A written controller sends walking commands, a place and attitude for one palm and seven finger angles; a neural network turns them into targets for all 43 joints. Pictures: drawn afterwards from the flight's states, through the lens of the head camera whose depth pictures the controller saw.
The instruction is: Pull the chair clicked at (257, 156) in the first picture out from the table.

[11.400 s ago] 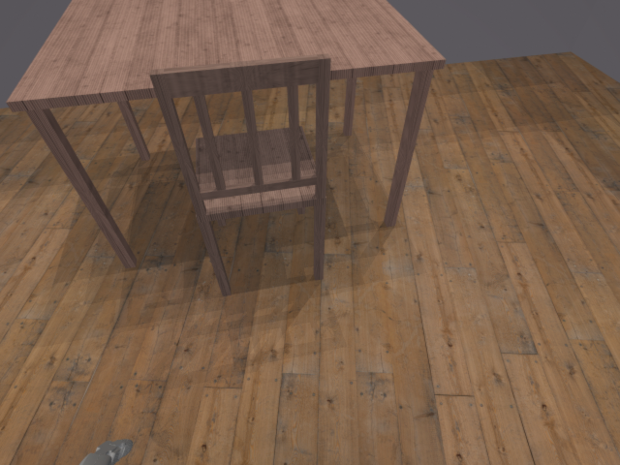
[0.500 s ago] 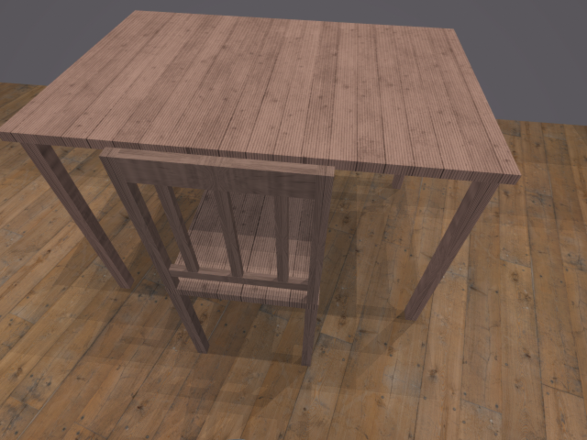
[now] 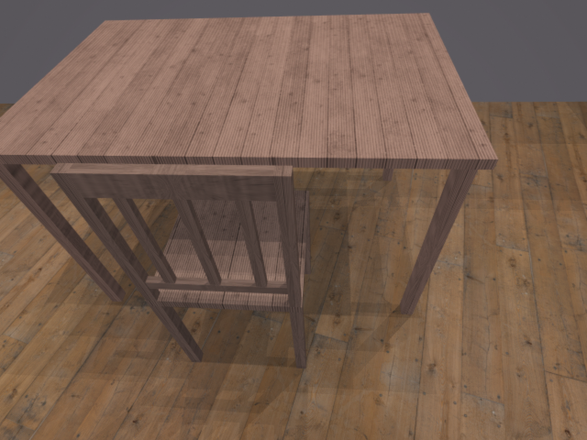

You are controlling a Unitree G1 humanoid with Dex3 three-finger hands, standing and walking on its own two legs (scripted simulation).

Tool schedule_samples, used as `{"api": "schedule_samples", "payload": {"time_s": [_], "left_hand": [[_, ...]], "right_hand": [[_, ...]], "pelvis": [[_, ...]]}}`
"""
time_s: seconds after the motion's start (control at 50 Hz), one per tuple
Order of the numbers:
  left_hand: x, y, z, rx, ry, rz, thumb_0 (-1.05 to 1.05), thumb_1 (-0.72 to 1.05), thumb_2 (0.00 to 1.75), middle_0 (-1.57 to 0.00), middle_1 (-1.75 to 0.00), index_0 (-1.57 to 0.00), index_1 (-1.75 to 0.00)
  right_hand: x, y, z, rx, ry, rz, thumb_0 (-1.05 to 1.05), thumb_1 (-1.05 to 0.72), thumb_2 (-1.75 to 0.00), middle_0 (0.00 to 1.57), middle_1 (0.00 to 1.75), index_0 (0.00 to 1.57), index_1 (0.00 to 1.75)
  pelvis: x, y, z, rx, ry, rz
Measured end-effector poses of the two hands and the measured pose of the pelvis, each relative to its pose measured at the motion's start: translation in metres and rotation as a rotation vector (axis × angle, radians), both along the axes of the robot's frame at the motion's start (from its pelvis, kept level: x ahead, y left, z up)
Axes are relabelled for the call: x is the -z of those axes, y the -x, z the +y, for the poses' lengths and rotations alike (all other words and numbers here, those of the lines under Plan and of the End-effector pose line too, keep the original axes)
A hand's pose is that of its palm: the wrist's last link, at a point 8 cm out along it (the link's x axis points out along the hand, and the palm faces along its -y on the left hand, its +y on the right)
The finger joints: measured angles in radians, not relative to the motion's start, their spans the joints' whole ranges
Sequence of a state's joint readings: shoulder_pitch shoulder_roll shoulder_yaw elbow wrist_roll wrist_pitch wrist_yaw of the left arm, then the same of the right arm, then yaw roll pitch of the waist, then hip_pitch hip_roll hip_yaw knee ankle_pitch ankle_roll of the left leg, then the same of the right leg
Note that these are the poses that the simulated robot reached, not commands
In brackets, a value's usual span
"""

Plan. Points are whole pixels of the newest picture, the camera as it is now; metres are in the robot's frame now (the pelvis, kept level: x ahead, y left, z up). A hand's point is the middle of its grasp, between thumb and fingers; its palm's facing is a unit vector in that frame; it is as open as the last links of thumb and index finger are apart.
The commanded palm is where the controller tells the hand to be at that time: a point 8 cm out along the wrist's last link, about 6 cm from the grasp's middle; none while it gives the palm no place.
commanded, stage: come to a stop and stand still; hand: left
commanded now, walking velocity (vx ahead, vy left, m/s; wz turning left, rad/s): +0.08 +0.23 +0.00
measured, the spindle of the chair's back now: (200, 244) +0.47 +0.23 -0.09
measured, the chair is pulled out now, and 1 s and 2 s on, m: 0.00 0.00 0.00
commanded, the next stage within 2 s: look again from close up in 0.70 s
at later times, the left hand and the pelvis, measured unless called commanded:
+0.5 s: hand out of the picture -0.04 +0.22 -0.16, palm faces +0.10 -0.97 -0.22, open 7.3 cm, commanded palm none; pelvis -0.04 +0.03 +0.01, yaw +0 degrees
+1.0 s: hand out of the picture -0.01 +0.18 -0.16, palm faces +0.04 -0.97 -0.24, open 7.3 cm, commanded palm none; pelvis -0.02 +0.00 +0.00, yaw +1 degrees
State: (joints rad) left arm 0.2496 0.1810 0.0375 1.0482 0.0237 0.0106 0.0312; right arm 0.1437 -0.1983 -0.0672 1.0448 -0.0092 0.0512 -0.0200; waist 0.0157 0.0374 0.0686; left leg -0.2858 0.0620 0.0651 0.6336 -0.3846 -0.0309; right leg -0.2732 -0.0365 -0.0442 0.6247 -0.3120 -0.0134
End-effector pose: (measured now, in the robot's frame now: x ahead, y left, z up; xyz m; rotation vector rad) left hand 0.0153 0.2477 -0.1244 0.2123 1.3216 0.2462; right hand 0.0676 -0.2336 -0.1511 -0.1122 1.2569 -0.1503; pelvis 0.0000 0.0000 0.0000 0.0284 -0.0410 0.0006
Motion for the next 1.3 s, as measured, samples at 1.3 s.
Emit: {"api": "schedule_samples", "payload": {"time_s": [1.3], "left_hand": [[0.015, 0.030, -0.014, -0.010, 0.112, -0.037, 0.01, 0.92, 0.90, -0.20, -0.30, -0.20, -0.30]], "right_hand": [[-0.031, 0.021, 0.009, -0.060, 0.081, -0.058, 0.00, -0.91, -0.90, 0.20, 0.30, 0.19, 0.30]], "pelvis": [[-0.008, 0.020, 0.011, -0.023, 0.044, 0.016]]}}
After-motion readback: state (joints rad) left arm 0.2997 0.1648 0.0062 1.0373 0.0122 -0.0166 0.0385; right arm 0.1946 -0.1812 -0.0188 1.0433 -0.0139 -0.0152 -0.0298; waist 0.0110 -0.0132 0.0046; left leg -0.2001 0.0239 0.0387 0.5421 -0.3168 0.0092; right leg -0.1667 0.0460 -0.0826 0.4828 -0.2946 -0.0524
